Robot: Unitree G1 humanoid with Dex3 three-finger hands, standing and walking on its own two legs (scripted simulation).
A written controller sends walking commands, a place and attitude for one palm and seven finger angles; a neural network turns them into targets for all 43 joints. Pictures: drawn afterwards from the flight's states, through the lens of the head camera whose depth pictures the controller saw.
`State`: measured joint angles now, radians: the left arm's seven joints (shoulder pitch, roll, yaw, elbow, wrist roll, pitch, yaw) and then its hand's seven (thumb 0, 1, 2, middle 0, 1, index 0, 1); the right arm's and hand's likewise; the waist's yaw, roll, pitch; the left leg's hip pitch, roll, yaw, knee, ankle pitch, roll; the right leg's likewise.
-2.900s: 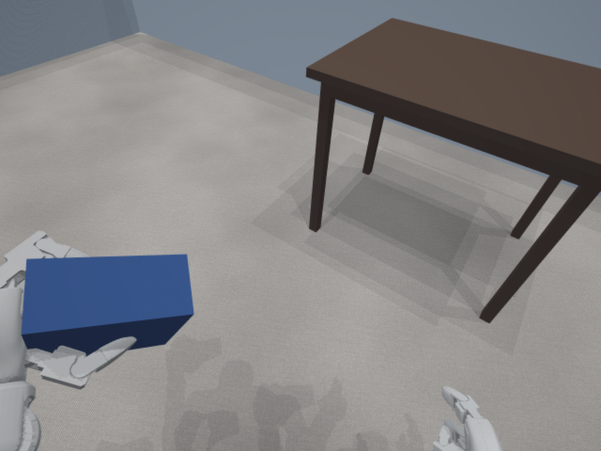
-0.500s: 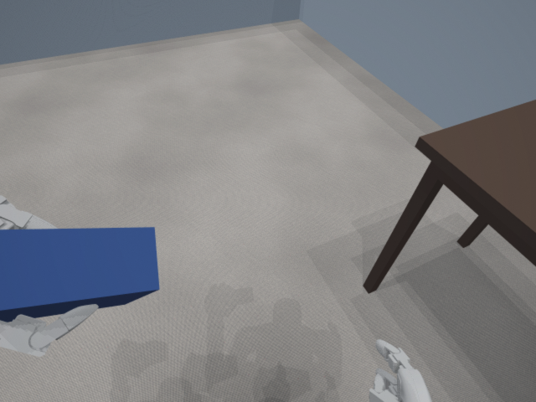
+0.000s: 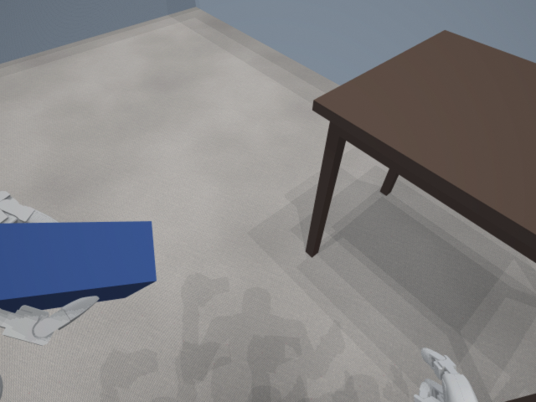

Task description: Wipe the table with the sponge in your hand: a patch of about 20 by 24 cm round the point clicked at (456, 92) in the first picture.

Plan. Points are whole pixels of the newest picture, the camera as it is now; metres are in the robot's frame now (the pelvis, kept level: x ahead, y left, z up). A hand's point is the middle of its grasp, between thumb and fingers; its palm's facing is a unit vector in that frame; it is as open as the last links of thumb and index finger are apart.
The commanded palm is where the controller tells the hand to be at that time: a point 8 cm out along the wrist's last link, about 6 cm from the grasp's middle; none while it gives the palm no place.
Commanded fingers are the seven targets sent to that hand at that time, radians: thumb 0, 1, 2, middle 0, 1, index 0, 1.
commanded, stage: turn to face it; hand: left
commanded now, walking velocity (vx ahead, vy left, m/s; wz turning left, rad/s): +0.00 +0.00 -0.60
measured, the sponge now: (96, 267) +0.23 +0.21 +0.16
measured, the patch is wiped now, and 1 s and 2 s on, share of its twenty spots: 0.00 0.00 0.00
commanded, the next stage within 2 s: take the last steps up to it in 1.88 s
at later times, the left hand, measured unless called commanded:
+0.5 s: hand (210, 276) +0.22 +0.08 +0.17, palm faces +0.04 -0.86 -0.51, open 10.1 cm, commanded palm +0.17 +0.16 +0.18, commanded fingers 0.00 0.10 1.30 -1.20 -1.60 -1.20 -1.60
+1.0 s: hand (247, 334) +0.16 +0.04 +0.17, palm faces -0.08 -0.90 -0.42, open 10.1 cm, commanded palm +0.15 +0.09 +0.18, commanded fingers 0.00 0.10 1.30 -1.20 -1.60 -1.20 -1.60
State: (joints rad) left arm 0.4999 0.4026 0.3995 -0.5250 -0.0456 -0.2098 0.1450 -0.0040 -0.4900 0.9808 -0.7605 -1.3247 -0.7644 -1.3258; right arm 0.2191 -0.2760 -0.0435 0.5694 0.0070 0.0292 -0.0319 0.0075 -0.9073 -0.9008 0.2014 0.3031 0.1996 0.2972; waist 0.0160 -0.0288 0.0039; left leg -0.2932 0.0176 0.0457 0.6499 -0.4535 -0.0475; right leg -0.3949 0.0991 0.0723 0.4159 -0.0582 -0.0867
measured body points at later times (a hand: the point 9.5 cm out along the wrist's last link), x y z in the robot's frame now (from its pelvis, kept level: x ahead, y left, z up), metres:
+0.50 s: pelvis -0.07 -0.05 -0.01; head -0.03 -0.09 +0.43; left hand +0.21 +0.13 +0.19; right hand +0.02 -0.32 -0.12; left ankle -0.06 +0.11 -0.66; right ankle -0.05 -0.14 -0.74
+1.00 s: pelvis -0.14 -0.05 -0.01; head -0.14 -0.06 +0.44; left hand +0.16 +0.09 +0.20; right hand -0.10 -0.32 -0.09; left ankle -0.06 +0.09 -0.74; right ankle -0.17 -0.15 -0.69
